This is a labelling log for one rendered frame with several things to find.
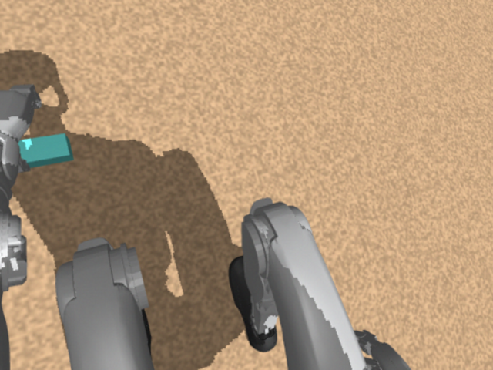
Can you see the right robot foot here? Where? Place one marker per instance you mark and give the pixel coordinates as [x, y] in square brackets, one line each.
[242, 298]

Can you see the left robot hand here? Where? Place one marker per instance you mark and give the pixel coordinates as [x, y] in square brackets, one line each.
[16, 113]

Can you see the small box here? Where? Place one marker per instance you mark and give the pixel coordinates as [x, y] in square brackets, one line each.
[46, 150]

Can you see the left robot arm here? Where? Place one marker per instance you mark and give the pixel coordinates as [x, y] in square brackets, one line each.
[13, 250]

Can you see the right robot hand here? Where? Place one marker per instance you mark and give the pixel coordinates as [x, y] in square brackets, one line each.
[384, 356]

